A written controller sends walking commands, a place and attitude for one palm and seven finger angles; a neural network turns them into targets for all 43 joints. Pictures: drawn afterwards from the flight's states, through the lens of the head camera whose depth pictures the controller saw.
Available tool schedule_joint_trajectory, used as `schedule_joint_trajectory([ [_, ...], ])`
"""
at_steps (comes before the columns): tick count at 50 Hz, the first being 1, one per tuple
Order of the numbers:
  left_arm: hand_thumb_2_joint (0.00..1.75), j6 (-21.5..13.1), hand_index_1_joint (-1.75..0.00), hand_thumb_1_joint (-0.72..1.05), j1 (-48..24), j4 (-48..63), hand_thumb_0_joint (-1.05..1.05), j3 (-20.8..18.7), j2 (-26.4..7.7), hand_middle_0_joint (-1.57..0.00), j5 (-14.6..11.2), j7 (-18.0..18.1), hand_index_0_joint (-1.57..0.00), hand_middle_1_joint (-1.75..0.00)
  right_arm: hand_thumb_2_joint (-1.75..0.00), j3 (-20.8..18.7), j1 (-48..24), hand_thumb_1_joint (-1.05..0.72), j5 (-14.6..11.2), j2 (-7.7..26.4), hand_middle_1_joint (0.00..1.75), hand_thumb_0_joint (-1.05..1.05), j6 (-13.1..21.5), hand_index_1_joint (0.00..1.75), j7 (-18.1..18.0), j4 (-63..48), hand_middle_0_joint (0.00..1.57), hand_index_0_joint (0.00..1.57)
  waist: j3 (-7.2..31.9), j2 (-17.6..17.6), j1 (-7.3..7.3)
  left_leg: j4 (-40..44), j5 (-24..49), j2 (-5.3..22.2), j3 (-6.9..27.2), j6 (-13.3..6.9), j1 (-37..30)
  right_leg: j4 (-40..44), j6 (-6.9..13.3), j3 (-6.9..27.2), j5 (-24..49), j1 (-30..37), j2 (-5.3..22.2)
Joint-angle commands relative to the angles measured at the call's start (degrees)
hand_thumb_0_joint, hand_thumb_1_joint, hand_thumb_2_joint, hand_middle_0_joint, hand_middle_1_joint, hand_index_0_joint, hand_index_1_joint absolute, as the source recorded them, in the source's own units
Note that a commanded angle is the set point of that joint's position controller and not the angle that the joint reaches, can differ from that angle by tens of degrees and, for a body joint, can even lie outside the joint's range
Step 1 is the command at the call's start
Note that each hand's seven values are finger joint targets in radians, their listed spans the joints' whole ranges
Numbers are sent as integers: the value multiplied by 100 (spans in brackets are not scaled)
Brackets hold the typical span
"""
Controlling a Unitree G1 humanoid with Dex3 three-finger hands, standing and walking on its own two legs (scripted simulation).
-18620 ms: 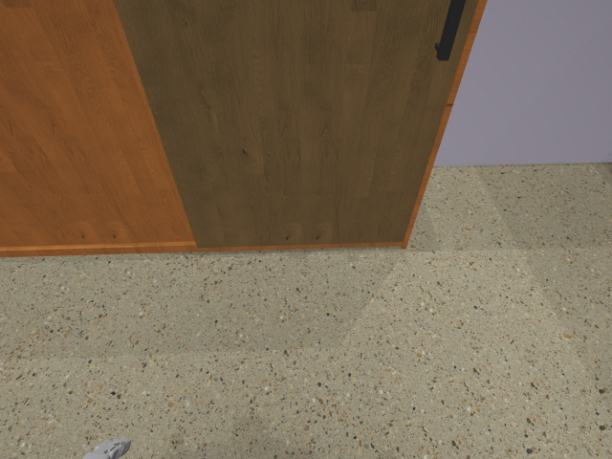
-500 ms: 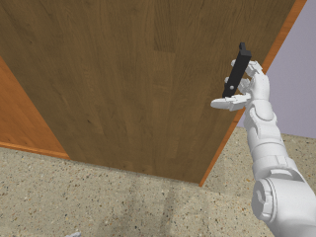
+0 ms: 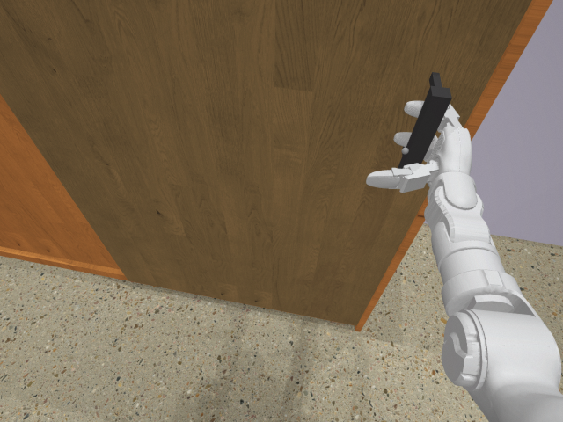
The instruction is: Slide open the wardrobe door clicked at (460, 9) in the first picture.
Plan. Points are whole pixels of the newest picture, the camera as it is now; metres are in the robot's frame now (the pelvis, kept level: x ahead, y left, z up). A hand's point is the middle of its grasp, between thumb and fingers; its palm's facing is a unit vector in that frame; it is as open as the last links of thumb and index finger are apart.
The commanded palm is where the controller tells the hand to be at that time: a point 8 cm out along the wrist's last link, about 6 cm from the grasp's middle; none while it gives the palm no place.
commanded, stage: grip the handle and tug to test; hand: right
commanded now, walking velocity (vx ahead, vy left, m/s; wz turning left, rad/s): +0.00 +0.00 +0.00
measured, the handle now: (420, 128) +0.53 -0.13 +0.16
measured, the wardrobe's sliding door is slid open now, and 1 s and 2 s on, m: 0.00 0.00 0.00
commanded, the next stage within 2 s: tug the door sideways, standing still in 1.38 s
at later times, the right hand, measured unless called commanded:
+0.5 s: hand (418, 153) +0.47 -0.13 +0.16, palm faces +0.08 +1.00 +0.01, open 7.9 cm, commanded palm +0.44 -0.17 +0.16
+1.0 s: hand (414, 153) +0.47 -0.12 +0.16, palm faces +0.06 +1.00 +0.02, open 6.9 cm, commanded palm +0.43 -0.17 +0.16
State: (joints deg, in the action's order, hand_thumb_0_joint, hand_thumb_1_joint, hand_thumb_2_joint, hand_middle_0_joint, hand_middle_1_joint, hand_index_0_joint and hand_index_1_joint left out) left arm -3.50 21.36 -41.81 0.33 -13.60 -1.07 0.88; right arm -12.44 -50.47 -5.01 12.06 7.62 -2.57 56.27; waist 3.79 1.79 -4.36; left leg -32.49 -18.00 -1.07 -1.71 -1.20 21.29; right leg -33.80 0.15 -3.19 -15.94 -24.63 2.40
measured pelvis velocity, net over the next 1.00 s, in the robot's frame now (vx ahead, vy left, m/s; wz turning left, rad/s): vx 0.00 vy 0.00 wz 0.00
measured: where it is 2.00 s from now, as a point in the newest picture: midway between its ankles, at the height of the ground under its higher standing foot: outside the picture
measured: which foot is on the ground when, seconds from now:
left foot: down 0.00-1.00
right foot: down 0.00-1.00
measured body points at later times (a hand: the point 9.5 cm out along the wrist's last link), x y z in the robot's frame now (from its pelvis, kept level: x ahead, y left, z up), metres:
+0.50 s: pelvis +0.00 +0.01 +0.00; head +0.03 +0.01 +0.45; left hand +0.07 +0.27 -0.12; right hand +0.46 -0.18 +0.16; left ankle -0.02 +0.11 -0.73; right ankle +0.01 -0.12 -0.73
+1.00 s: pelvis +0.00 +0.00 +0.00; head +0.03 +0.01 +0.45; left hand +0.07 +0.25 -0.12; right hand +0.46 -0.17 +0.16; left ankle -0.02 +0.11 -0.73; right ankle +0.01 -0.12 -0.73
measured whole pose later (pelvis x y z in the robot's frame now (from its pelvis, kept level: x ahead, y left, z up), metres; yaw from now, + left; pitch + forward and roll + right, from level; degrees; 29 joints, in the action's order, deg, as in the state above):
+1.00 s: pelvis +0.00 +0.00 +0.00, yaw +0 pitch +6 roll +1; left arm -2.4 19.8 -40.5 0.6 -13.4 -1.4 1.8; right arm -13.4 -47.5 -5.9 13.0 5.5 -0.2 52.7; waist 3.6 1.6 -3.9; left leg -30.7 -17.4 -1.5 -1.6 -1.4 19.1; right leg -32.4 0.0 -3.1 -15.6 -22.6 2.7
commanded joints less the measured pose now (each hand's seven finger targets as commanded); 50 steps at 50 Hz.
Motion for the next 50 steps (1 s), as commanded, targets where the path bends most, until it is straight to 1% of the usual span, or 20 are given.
schedule_joint_trajectory([
  [1, 90, -183, -30, 90, 164, 565, 0, -254, -789, -20, 20, 56, -20, -30, -36, -15, -3000, 36, 7, 968, 122, 0, 380, 122, -20, -1322, 32, 32, 1873, -262, -43, 320, 2148, -122, 40, 6, -341, 221, 191, 227, 1483, 1256, -159],
  [8, 90, -178, -30, 90, 179, 553, 0, -239, -776, -20, 21, 88, -20, -30, -50, -80, -3101, 3, -17, 1076, 127, 0, 417, 127, 49, -1316, 35, 35, 1938, -161, -56, 340, 2281, -110, 73, 11, -426, 209, 204, 189, 1512, 1265, -182],
  [11, 90, -172, -30, 90, 189, 565, 0, -250, -799, -20, 24, 94, -20, -30, -56, -314, -2886, -11, -58, 1318, 129, 0, 416, 129, 79, -1285, 36, 36, 2008, -340, 5, 352, 2483, -105, 115, 33, -609, 198, 231, 156, 1565, 1183, -198],
  [16, 90, -136, -30, 90, 113, 684, 0, -257, -794, -20, -9, 98, -20, -30, -66, -410, -2522, -34, -87, 1428, 132, 0, 359, 132, 205, -1529, 39, 39, 2038, -282, 114, 361, 2701, -90, 138, 31, -832, 220, 240, 98, 1638, 1131, -216],
  [19, 90, -112, -30, 90, 76, 716, 0, -251, -797, -20, -34, 110, -20, -30, -72, -226, -2496, -48, -126, 1275, 134, 0, 283, 134, 289, -1592, 41, 41, 1834, -377, 45, 418, 2659, -84, 124, 45, -806, 248, 256, 92, 1565, 1102, -211],
  [22, 90, -130, -30, 90, 10, 685, 0, -251, -773, -20, -62, 128, -20, -30, -78, -19, -2766, -62, -185, 1070, 136, 0, 256, 136, 324, -1790, 42, 42, 1826, -69, -34, 475, 2434, -88, 130, 37, -572, 243, 246, 129, 1466, 1319, -210],
  [24, 90, -131, -30, 90, 42, 663, 0, -250, -798, -20, -51, 140, -20, -30, -82, -46, -2688, -71, -206, 1090, 137, 0, 235, 137, 310, -1657, 43, 43, 1773, -273, -18, 491, 2392, -96, 115, 38, -599, 260, 252, 145, 1470, 1279, -207],
  [26, 90, -156, -30, 90, 17, 645, 0, -242, -774, -20, -56, 124, -20, -30, -86, 77, -2882, -81, -183, 971, 139, 0, 268, 139, 301, -1823, 44, 44, 1904, 31, -33, 442, 2361, -93, 94, 12, -499, 251, 220, 184, 1535, 1457, -206],
  [28, 90, -165, -30, 90, 29, 605, 0, -246, -786, -20, -50, 128, -20, -30, -90, 1, -2703, -90, -182, 1019, 140, 0, 243, 140, 278, -1577, 45, 45, 1828, -183, -20, 443, 2344, -104, 83, 14, -457, 232, 224, 198, 1537, 1407, -190],
  [29, 90, -163, -30, 90, 75, 610, 0, -239, -811, -20, -32, 132, -20, -30, -90, 23, -2716, -90, -196, 997, 140, 0, 240, 140, 276, -1521, 45, 45, 1808, -370, -44, 460, 2361, -103, 74, 36, -514, 249, 240, 198, 1526, 1327, -194],
  [32, 90, -135, -30, 90, 51, 583, 0, -236, -794, -20, -27, 143, -20, -30, -90, -141, -2852, -90, -151, 1214, 140, 0, 250, 140, 257, -1538, 45, 45, 1899, -250, -4, 416, 2452, -80, 98, 30, -581, 254, 227, 193, 1571, 1305, -206],
  [33, 90, -144, -30, 90, 35, 618, 0, -232, -766, -20, -29, 126, -20, -30, -90, 27, -2859, -90, -148, 991, 140, 0, 245, 140, 259, -1584, 45, 45, 1859, -245, -29, 416, 2435, -89, 75, 32, -531, 256, 229, 194, 1573, 1328, -210],
  [35, 90, -145, -30, 90, 45, 613, 0, -243, -780, -20, -21, 122, -20, -30, -90, -137, -2851, -90, -148, 1175, 140, 0, 276, 140, 217, -1678, 45, 45, 1987, -215, 0, 398, 2505, -83, 90, 29, -594, 229, 232, 196, 1668, 1367, -206],
  [38, 90, -146, -30, 90, 12, 655, 0, -237, -771, -20, -12, 100, -20, -30, -90, -157, -2672, -90, -162, 1139, 140, 0, 267, 140, 218, -1765, 45, 45, 2026, -222, 58, 387, 2612, -93, 89, 22, -675, 238, 221, 178, 1748, 1387, -209],
  [40, 90, -124, -30, 90, -5, 673, 0, -236, -782, -20, -14, 115, -20, -30, -90, -385, -2493, -90, -167, 1389, 140, 0, 260, 140, 209, -1739, 45, 45, 2037, -272, 139, 390, 2637, -87, 100, 18, -803, 252, 227, 169, 1734, 1292, -203],
  [42, 90, -97, -30, 90, -33, 666, 0, -214, -765, -20, -25, 132, -20, -30, -90, -202, -2622, -90, -141, 1244, 140, 0, 227, 140, 243, -1673, 45, 45, 1756, -316, 33, 432, 2551, -85, 91, 29, -694, 293, 230, 151, 1611, 1218, -192],
  [45, 90, -94, -30, 90, -37, 702, 0, -224, -765, -20, -13, 139, -20, -30, -90, -352, -2541, -90, -122, 1400, 140, 0, 241, 140, 221, -1763, 45, 45, 1914, -180, 128, 426, 2513, -78, 114, 18, -764, 291, 224, 149, 1634, 1244, -201],
  [48, 90, -100, -30, 90, -19, 666, 0, -216, -754, -20, -17, 148, -20, -30, -90, -160, -2718, -90, -130, 1170, 140, 0, 215, 140, 215, -1692, 45, 45, 1756, -231, 14, 455, 2362, -97, 83, 23, -569, 293, 218, 170, 1543, 1298, -179],
  [49, 90, -102, -30, 90, 23, 680, 0, -237, -784, -20, -9, 152, -20, -30, -90, -301, -2473, -90, -148, 1283, 140, 0, 214, 140, 203, -1614, 45, 45, 1823, -461, 87, 462, 2367, -102, 84, 25, -680, 292, 231, 178, 1564, 1244, -174],
  [50, 90, -97, -30, 90, -19, 696, 0, -234, -772, -20, -17, 151, -20, -30, -90, -292, -2437, -90, -129, 1297, 140, 0, 217, 140, 203, -1706, 45, 45, 1902, -305, 93, 444, 2403, -90, 97, 24, -709, 314, 222, 158, 1577, 1267, -175],
])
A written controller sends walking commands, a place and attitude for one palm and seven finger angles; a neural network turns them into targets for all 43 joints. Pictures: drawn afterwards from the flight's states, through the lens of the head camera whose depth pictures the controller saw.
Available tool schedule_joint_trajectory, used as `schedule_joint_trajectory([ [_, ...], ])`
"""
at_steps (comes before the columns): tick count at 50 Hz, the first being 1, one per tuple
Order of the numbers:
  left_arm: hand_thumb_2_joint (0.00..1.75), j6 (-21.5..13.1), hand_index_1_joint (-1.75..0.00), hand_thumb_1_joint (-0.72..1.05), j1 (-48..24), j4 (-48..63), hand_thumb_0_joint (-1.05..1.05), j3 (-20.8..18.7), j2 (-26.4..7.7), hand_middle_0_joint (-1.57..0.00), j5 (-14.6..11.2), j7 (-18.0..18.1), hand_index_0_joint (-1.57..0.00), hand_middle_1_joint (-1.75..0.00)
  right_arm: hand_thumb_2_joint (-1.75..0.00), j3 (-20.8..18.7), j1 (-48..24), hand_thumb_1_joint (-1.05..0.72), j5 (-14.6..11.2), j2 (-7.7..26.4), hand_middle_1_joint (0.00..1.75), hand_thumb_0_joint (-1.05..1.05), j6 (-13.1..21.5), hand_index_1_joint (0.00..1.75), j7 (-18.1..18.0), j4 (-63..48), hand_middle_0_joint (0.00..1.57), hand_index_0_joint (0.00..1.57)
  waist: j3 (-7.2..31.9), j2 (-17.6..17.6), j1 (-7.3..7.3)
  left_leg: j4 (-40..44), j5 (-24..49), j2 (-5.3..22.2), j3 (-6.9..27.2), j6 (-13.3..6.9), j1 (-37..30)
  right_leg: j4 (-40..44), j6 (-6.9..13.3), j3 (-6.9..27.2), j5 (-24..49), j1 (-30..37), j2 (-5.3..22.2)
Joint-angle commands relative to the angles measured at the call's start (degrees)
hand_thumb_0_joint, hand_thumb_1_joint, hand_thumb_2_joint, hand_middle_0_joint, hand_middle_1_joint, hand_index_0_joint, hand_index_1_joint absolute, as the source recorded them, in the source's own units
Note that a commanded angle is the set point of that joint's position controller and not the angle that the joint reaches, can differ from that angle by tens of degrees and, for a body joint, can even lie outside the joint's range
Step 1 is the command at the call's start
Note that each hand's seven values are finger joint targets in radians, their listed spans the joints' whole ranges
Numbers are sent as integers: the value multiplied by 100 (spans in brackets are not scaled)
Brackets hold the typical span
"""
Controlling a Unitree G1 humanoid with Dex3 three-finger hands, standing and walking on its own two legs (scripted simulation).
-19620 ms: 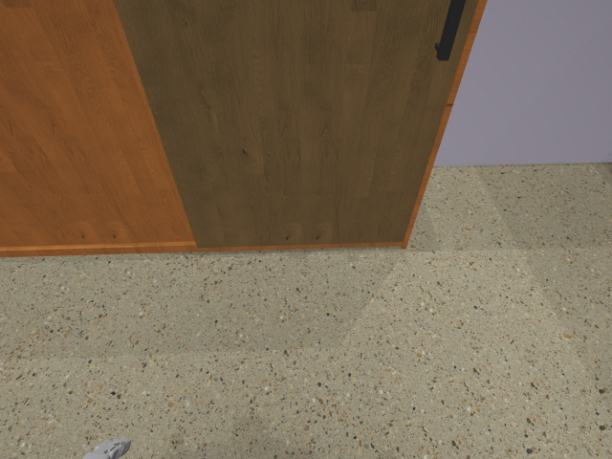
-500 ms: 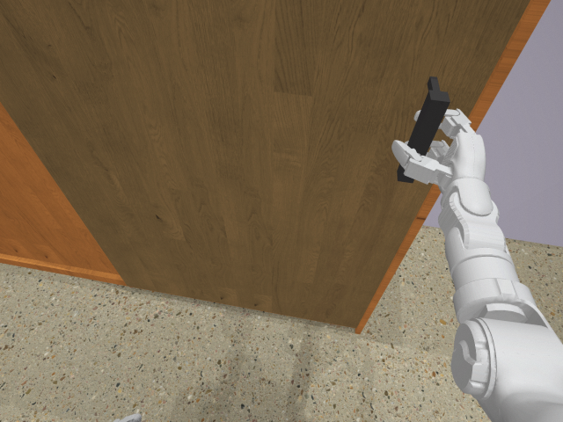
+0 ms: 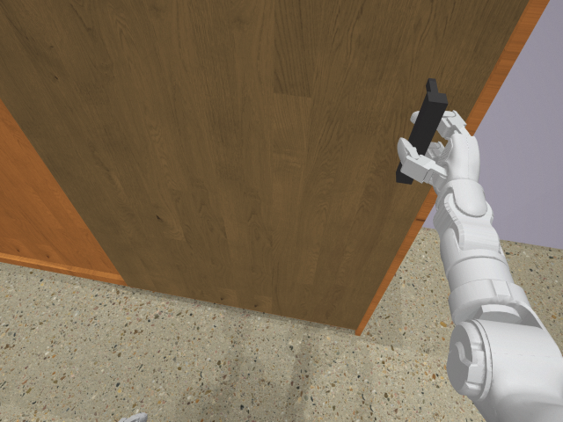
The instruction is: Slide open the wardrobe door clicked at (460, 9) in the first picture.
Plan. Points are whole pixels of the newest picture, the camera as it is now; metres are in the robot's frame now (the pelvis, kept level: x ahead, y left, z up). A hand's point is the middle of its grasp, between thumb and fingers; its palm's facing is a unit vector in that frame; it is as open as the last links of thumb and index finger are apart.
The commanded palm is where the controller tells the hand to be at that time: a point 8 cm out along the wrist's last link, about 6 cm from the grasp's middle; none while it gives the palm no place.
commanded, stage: grip the handle and tug to test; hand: right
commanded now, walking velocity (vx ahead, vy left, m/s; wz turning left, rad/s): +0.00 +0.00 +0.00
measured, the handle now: (417, 133) +0.52 -0.14 +0.16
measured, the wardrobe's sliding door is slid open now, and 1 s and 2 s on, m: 0.00 0.00 0.02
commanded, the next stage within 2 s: tug the door sideways, standing still in 0.38 s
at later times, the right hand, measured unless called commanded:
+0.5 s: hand (409, 159) +0.46 -0.12 +0.15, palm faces +0.08 +1.00 +0.02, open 7.0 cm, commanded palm +0.41 -0.16 +0.16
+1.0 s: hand (402, 154) +0.47 -0.11 +0.16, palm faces +0.13 +0.99 -0.03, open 6.0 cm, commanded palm +0.45 -0.11 +0.16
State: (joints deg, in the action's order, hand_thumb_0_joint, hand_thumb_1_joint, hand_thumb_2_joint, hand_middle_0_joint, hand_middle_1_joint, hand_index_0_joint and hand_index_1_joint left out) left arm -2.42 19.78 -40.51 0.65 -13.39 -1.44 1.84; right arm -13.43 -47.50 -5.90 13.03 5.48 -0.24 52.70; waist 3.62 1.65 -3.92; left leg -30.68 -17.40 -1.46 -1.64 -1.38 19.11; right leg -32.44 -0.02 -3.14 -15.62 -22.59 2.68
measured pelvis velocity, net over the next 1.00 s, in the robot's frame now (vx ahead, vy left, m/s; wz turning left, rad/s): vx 0.03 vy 0.01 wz -0.08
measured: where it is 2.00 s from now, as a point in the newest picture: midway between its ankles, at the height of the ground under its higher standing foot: outside the picture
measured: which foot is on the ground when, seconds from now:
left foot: down 0.00-1.00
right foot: down 0.00-1.00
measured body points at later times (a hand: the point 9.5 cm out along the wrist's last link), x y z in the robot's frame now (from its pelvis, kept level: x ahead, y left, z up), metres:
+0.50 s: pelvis +0.03 +0.00 +0.01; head +0.05 +0.01 +0.46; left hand +0.11 +0.26 -0.11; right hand +0.45 -0.17 +0.16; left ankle -0.02 +0.10 -0.73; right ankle +0.01 -0.12 -0.73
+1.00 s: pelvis +0.03 +0.01 +0.00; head +0.06 +0.02 +0.45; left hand +0.16 +0.23 -0.13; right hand +0.45 -0.16 +0.16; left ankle -0.02 +0.11 -0.73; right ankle +0.01 -0.12 -0.73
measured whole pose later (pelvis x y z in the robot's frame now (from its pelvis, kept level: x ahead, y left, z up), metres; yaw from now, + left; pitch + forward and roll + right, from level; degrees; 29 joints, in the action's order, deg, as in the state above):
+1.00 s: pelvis +0.03 +0.01 +0.00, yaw -5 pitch +6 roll +0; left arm -2.1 15.3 -41.1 -0.1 -12.1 -0.6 0.9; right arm -3.0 -44.0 -7.3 6.0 -3.8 -7.9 39.1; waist 3.3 2.2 0.4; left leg -29.6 -19.9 -0.3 -4.4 -1.7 14.9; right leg -30.5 -0.9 1.4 -16.5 -19.7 0.7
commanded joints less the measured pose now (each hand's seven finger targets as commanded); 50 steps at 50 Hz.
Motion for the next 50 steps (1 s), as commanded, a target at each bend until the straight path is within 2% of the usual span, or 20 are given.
schedule_joint_trajectory([
  [1, 90, -215, -30, 90, 113, 588, 0, -266, -770, -20, 17, 43, -20, -30, -90, -60, -2782, -90, -48, 1031, 140, 0, 444, 140, -27, -1515, 45, 45, 1981, -155, 55, 244, 2387, -55, 80, 32, -496, 177, 229, 150, 1604, 1147, -213],
  [7, 90, -264, -30, 90, 38, 685, 0, -310, -750, -20, 2, -35, -20, -30, -90, 132, -2132, -90, -72, 685, 140, 0, 390, 140, -53, -2162, 45, 45, 2170, -18, 197, 189, 2636, -87, 25, -11, -599, 173, 196, 149, 2109, 1475, -160],
  [9, 90, -256, -30, 90, 26, 719, 0, -325, -793, -20, 3, -31, -20, -30, -90, 21, -1762, -90, -105, 787, 140, 0, 300, 140, -51, -2216, 45, 45, 2145, -369, 249, 219, 2794, -88, 21, 13, -795, 189, 221, 107, 2151, 1365, -153],
  [10, 90, -242, -30, 90, -27, 725, 0, -318, -778, -20, -5, -25, -20, -30, -90, -54, -1705, -90, -96, 881, 140, 0, 263, 140, -55, -2323, 45, 45, 2050, -290, 292, 209, 2858, -84, 32, 7, -833, 218, 218, 94, 2157, 1310, -156],
  [15, 90, -250, -30, 90, -177, 852, 0, -328, -726, -20, -22, -67, -20, -30, -90, 149, -1058, -90, -144, 544, 140, 0, 18, 140, -29, -3087, 45, 45, 2155, -14, 403, 201, 3292, -64, 30, 3, -1040, 222, 207, 25, 2671, 1546, -150],
  [16, 90, -247, -30, 90, -186, 871, 0, -353, -731, -20, -12, -68, -20, -30, -90, -73, -840, -90, -166, 733, 140, 0, -22, 140, -53, -3297, 45, 45, 2278, -129, 497, 195, 3455, -65, 34, 6, -1180, 218, 207, 13, 2804, 1592, -146],
  [19, 90, -217, -30, 90, -273, 985, 0, -356, -709, -20, -19, -91, -20, -30, -90, 21, -170, -90, -182, 620, 140, 0, -183, 140, -12, -3884, 45, 45, 2368, -125, 600, 160, 3992, -28, 29, 17, -1489, 221, 197, -40, 3449, 1705, -118],
  [20, 90, -208, -30, 90, -356, 1004, 0, -339, -666, -20, -34, -101, -20, -30, -90, 175, -76, -90, -197, 438, 140, 0, -266, 140, 8, -4053, 45, 45, 2242, 20, 573, 176, 4096, -21, 36, 31, -1436, 225, 197, -58, 3562, 1769, -118],
  [24, 90, -157, -30, 90, -434, 1092, 0, -344, -678, -20, -6, -85, -20, -30, -90, 113, 302, -90, -217, 535, 140, 0, -547, 140, -18, -4701, 45, 45, 2306, -172, 638, 225, 4510, 14, 34, 60, -1692, 259, 198, -63, 3922, 1933, -98],
  [26, 90, -125, -30, 90, -484, 1001, 0, -322, -636, -20, -20, -48, -20, -30, -90, 483, -319, -90, -222, 187, 140, 0, -726, 140, -47, -4699, 45, 45, 2045, -73, 422, 306, 4440, 9, 31, 88, -1436, 259, 202, -35, 3773, 2012, -108],
  [28, 90, -82, -30, 90, -451, 875, 0, -335, -640, -20, -2, 15, -20, -30, -90, 552, -982, -90, -144, 169, 140, 0, -828, 140, -168, -4605, 45, 45, 1921, -1, 257, 381, 4027, -31, 17, 71, -1145, 265, 192, 27, 3507, 2108, -108],
  [29, 90, -55, -30, 90, -419, 829, 0, -325, -655, -20, 20, 49, -20, -30, -90, 641, -1194, -90, -121, 132, 140, 0, -868, 140, -217, -4478, 45, 45, 1778, -200, 170, 430, 3950, -30, 7, 78, -1099, 251, 213, 39, 3405, 2049, -117],
  [31, 90, -11, -30, 90, -365, 674, 0, -316, -619, -20, 51, 98, -20, -30, -90, 773, -1679, -90, -72, -41, 140, 0, -938, 140, -298, -4148, 45, 45, 1746, 3, 34, 401, 4046, -17, 10, 79, -903, 179, 215, 91, 3538, 2150, -151],
  [33, 90, 1, -30, 90, -265, 602, 0, -332, -596, -20, 101, 111, -20, -30, -90, 905, -1815, -90, -106, -275, 140, 0, -970, 140, -305, -4057, 45, 45, 2125, -10, 25, 274, 4558, 20, -18, 103, -978, 46, 207, 137, 4159, 2323, -176],
  [35, 90, 10, -30, 90, -261, 572, 0, -331, -576, -20, 119, 101, -20, -30, -90, 1089, -1877, -90, -152, -507, 140, 0, -980, 140, -311, -3850, 45, 45, 2296, -228, 8, 221, 4694, 50, -35, 129, -1044, -1, 204, 184, 4189, 2294, -205],
  [38, 90, -31, -30, 90, -374, 526, 0, -306, -535, -20, 106, 61, -20, -30, -90, 1434, -2322, -90, -75, -837, 140, 0, -806, 140, -386, -3606, 45, 45, 2023, -123, -84, 306, 3707, 17, -71, 84, -632, 94, 174, 281, 3415, 2285, -207],
  [39, 90, -41, -30, 90, -355, 519, 0, -305, -543, -20, 110, 57, -20, -30, -90, 1545, -2444, -90, -74, -921, 140, 0, -712, 140, -386, -3566, 45, 45, 1933, -281, -142, 333, 3603, 14, -82, 74, -609, 94, 197, 307, 3338, 2283, -191],
  [42, 90, -97, -30, 90, -322, 495, 0, -284, -525, -20, 131, 19, -20, -30, -90, 1727, -2531, -90, -81, -1172, 140, 0, -546, 140, -326, -3207, 45, 45, 1981, -226, -134, 217, 3853, 18, -62, 67, -546, -1, 216, 317, 3528, 2256, -238],
  [44, 90, -121, -30, 90, -226, 477, 0, -304, -562, -20, 141, -15, -20, -30, -90, 1812, -2704, -90, -96, -1203, 140, 0, -494, 140, -275, -3245, 45, 45, 2331, -218, -148, 102, 4177, 32, -71, 90, -593, -147, 224, 353, 3992, 2406, -241],
  [50, 90, -234, -30, 90, -232, 415, 0, -283, -533, -20, 100, -95, -20, -30, -90, 2148, -3153, -90, -123, -1607, 140, 0, -282, 140, -281, -2749, 45, 45, 2155, -146, -267, 104, 3238, -33, -129, 57, -70, -137, 170, 492, 3250, 2357, -209],
])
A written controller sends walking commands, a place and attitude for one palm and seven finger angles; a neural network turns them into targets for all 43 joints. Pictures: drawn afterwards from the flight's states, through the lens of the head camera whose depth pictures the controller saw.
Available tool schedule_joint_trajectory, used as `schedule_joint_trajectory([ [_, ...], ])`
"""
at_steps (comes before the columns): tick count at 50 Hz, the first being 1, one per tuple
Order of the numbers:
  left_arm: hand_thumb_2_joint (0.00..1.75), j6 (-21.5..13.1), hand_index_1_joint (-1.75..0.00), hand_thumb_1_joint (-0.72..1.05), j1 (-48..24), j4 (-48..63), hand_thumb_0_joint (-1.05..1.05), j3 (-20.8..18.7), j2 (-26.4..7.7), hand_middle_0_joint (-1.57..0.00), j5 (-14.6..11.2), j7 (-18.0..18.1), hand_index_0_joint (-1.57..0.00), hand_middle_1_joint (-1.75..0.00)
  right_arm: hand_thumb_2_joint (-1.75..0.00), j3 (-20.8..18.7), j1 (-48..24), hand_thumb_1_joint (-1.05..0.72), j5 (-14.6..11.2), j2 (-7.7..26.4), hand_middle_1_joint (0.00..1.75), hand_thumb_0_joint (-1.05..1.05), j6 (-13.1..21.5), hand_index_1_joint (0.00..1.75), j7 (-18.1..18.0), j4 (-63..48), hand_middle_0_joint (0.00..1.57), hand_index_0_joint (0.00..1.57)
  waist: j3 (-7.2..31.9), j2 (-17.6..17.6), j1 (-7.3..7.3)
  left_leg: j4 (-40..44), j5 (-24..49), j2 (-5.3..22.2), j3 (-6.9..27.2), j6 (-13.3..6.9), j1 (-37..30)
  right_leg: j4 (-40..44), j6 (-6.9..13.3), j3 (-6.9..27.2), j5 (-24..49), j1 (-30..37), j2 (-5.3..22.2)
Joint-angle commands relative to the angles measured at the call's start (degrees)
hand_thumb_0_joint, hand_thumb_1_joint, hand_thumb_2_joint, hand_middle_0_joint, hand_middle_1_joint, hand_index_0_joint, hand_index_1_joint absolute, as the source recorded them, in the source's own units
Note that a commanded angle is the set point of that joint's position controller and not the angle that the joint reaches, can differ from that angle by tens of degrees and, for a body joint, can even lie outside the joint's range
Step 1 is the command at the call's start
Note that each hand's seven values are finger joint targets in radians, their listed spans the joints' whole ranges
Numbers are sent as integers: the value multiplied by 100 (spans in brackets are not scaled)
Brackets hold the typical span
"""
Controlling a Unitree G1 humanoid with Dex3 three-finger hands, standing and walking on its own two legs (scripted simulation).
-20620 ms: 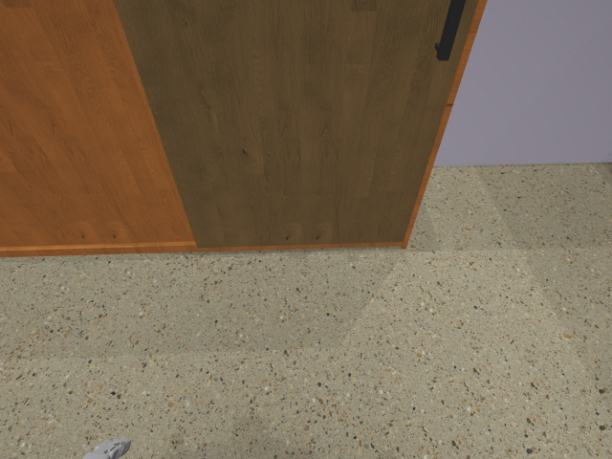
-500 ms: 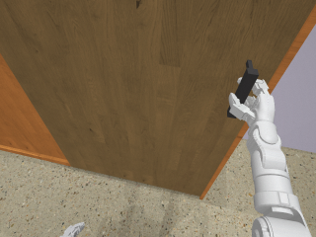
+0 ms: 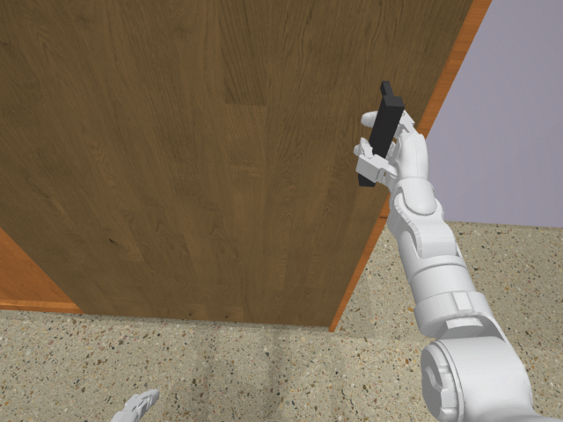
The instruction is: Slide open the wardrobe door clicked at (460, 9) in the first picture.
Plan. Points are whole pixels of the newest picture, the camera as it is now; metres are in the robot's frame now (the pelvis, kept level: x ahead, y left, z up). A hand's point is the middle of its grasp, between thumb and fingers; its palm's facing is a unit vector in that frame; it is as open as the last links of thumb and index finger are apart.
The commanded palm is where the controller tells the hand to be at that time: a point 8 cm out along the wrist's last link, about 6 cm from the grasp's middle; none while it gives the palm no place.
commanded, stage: step sideways, sliding the door along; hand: right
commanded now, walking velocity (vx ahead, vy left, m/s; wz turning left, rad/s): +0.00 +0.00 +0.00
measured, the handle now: (375, 135) +0.50 -0.11 +0.15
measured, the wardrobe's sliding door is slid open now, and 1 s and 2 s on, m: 0.00 0.02 0.30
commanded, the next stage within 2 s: none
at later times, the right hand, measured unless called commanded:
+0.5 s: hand (359, 161) +0.45 -0.08 +0.15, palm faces +0.14 +0.98 -0.13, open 6.3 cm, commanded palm +0.42 -0.06 +0.16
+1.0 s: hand (338, 156) +0.46 -0.05 +0.14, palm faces +0.39 +0.92 -0.08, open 6.7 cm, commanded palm +0.42 +0.00 +0.16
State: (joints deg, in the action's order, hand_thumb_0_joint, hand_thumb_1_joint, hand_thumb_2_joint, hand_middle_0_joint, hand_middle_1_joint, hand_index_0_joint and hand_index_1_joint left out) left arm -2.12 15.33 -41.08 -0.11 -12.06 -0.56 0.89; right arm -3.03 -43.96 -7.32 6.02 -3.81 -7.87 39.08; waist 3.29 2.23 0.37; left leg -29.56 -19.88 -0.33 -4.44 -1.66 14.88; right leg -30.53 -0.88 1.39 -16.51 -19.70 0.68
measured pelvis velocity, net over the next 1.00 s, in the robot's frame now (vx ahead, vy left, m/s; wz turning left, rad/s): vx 0.06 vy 0.18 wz -0.11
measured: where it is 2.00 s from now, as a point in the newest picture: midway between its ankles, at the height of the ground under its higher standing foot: outside the picture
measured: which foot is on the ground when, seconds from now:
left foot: down 0.00-0.52, up 0.54-0.78, down 0.80-1.00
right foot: down 0.00-0.82, up 0.84-0.92, down 0.94-1.00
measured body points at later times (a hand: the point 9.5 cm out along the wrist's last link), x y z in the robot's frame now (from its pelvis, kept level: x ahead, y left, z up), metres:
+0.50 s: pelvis -0.01 +0.05 +0.00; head +0.05 +0.07 +0.44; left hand +0.09 +0.29 -0.15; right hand +0.43 -0.13 +0.16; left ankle -0.02 +0.11 -0.73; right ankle +0.00 -0.09 -0.70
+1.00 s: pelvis +0.06 +0.18 -0.01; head +0.17 +0.18 +0.42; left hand +0.30 +0.37 -0.13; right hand +0.43 -0.10 +0.15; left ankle +0.11 +0.31 -0.71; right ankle +0.02 +0.01 -0.73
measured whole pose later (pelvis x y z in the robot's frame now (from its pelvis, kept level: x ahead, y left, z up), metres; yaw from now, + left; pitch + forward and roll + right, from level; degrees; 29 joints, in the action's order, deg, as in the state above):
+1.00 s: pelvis +0.06 +0.18 -0.01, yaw -6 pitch -1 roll +0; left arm -6.6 2.8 -37.1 -2.9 -14.4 -3.2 4.8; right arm -6.3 -35.4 -6.6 11.0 -1.4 -10.1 11.2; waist -16.0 4.4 7.3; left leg -47.5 -20.0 4.7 -4.4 1.8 24.6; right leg -37.5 -3.4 -2.1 -19.1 -14.8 7.4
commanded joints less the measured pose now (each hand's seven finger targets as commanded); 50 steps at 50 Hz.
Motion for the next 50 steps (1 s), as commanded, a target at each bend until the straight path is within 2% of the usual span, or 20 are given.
schedule_joint_trajectory([
  [1, 90, -299, -30, 90, 233, 451, 0, -195, -697, -20, 14, -1, -20, -30, -90, 998, -3987, -90, 16, -715, 140, 0, 717, 140, 444, -1581, 45, 45, 2372, -93, -710, -17, 3440, -151, 165, 79, 377, -342, 246, 60, 3263, 2139, -29],
  [2, 90, -192, -30, 90, -2, 503, 0, -256, -998, -20, -125, 239, -20, -30, -90, -121, -3774, -90, 397, 1533, 140, 0, 1045, 140, 321, -1407, 45, 45, 2193, -347, -350, 28, 2918, 164, 394, 340, 152, -495, 508, -23, 2902, 1861, 375],
  [5, 90, -148, -30, 90, -190, 628, 0, -189, -789, -20, -146, 436, -20, -30, -90, 551, -3569, -90, 249, 623, 140, 0, 1264, 140, 423, -1380, 45, 45, 2048, -186, -458, -410, 2138, 163, 245, 273, 38, -232, 599, 124, 2126, 1899, 662],
  [8, 90, -152, -30, 90, -357, 628, 0, -185, -814, -20, -137, 572, -20, -30, -90, 560, -3691, -90, 88, 616, 140, 0, 1321, 140, 412, -1350, 45, 45, 1734, 862, -483, -1523, 377, -105, 213, 156, 912, 212, 1105, 1343, 1571, 2302, 1548],
  [11, 90, -100, -30, 90, -497, 544, 0, -113, -802, -20, -122, 583, -20, -30, -90, 461, -3734, -90, 33, 785, 140, 0, 1245, 140, 369, -1196, 45, 45, 1091, 833, -411, -2205, -1180, 3, 527, 4, 1626, 638, 1466, 2185, 1252, 2250, 2150],
  [16, 90, -139, -30, 90, -547, 629, 0, -72, -828, -20, -223, 615, -20, -30, -90, 637, -3488, -90, 83, 580, 140, 0, 1227, 140, 403, -1141, 45, 45, 1251, 205, -260, 187, 444, 189, 426, -171, -1092, -736, 686, 81, 945, 543, 1138],
  [18, 90, -200, -30, 90, -756, 694, 0, -84, -620, -20, -250, 644, -20, -30, -90, 629, -3487, -90, 226, 611, 140, 0, 1122, 140, 384, -1086, 45, 45, 853, -2025, -135, 1316, 662, 1716, 2811, -1057, -1497, -2812, 145, -398, -1433, -1110, -58],
  [19, 90, -257, -30, 90, -850, 606, 0, -181, -774, -20, -245, 675, -20, -30, -90, 550, -3332, -90, 190, 637, 140, 0, 1041, 140, 373, -937, 45, 45, 647, -1905, 9, 1278, 1321, 2022, 3340, -1418, -1652, -3714, 137, -31, -1813, -1573, -17],
  [22, 90, -398, -30, 90, -541, 473, 0, -38, -521, -20, -115, 585, -20, -30, -90, 1062, -3783, -90, 324, 41, 140, 0, 1368, 140, 352, -1918, 45, 45, 843, -892, -159, -31, 4535, 1622, 1518, -1091, -2091, -2001, 131, -199, -1372, -816, 308],
  [24, 90, -350, -30, 90, -626, 487, 0, -54, -508, -20, -37, 613, -20, -30, -90, 1163, -3614, -90, 312, -39, 140, 0, 1483, 140, 342, -2204, 45, 45, 1220, -671, -319, -1110, 4290, 1024, 474, -486, -1250, 431, 103, -605, 699, 1010, 397],
  [26, 90, -299, -30, 90, -623, 684, 0, -286, -888, -20, -89, 433, -20, -30, -90, 1567, -3549, -90, 100, -411, 140, 0, 1582, 140, 455, -2850, 45, 45, 2079, 1496, -311, -3454, -788, 151, 586, 205, 2098, 427, 1223, 2441, 4882, 4147, 2959],
  [27, 90, -218, -30, 90, -968, 802, 0, -287, -850, -20, -232, 212, -20, -30, -90, 1592, -3959, -90, 80, -546, 140, 0, 1564, 140, 535, -2981, 45, 45, 2014, 571, -234, -3998, -992, 441, 1284, -30, 1959, 361, 1457, 2345, 3776, 3626, 3172],
  [28, 90, -168, -30, 90, -819, 701, 0, -351, -818, -20, -248, 222, -20, -30, -90, 1551, -3604, -90, 177, -515, 140, 0, 1460, 140, 553, -2539, 45, 45, 1515, -80, -276, -3776, -938, 438, 1102, 57, 2348, 322, 1488, 2031, 3585, 3411, 3052],
  [38, 90, -381, -30, 90, -1077, 1165, 0, -341, -740, -20, -281, 237, -20, -30, -90, 1250, -2761, -90, 245, 112, 140, 0, 1387, 140, 588, -3976, 45, 45, 1649, 1370, -208, -523, 984, 105, -319, 283, -271, -695, 359, -390, 3593, 2191, 1670],
  [41, 90, -553, -30, 90, -1206, 1127, 0, -200, -302, -20, -272, 379, -20, -30, -90, 1082, -2482, -90, 450, 644, 140, 0, 1252, 140, 480, -4227, 45, 45, 1564, -823, -284, -151, 6138, 1553, 775, -97, -1522, -1983, -108, -816, -91, 275, 321],
  [43, 90, -595, -30, 90, -1335, 1158, 0, -238, -358, -20, -244, 516, -20, -30, -90, 824, -1914, -90, 485, 803, 140, 0, 1185, 140, 467, -4733, 45, 45, 1893, -2004, 83, -599, 7453, 1756, 1265, -398, -2230, -2620, -73, -399, -1720, -444, 40],
  [45, 90, -761, -30, 90, -1322, 1019, 0, -102, -284, -20, -231, 551, -20, -30, -90, 1249, -1985, -90, 394, 239, 140, 0, 1193, 140, 405, -5350, 45, 45, 2019, -1201, -179, -1258, 7261, 1565, 696, -234, -2116, -694, 29, -451, -349, 191, 325],
  [46, 90, -783, -30, 90, -1282, 1022, 0, -164, -391, -20, -236, 549, -20, -30, -90, 1366, -1896, -90, 340, 92, 140, 0, 1240, 140, 375, -5490, 45, 45, 2255, -784, -208, -1696, 6177, 1211, 266, 154, -1220, 113, 154, -395, 2556, 1554, 817],
  [48, 90, -731, -30, 90, -1216, 1222, 0, -355, -658, -20, -222, 265, -20, -30, -90, 1639, -1899, -90, 280, -347, 140, 0, 1334, 140, 461, -5648, 45, 45, 2460, 655, -62, -2396, -384, 367, 272, 382, 1295, -227, 931, 651, 7623, 4042, 2283],
  [50, 90, -889, -30, 90, -1190, 1249, 0, -308, -499, -20, -231, 121, -20, -30, -90, 1756, -1996, -90, 400, -460, 140, 0, 1461, 140, 440, -5854, 45, 45, 2080, 1577, -137, -2281, -811, 359, 336, 237, 1672, -531, 954, 244, 7530, 4206, 2098],
])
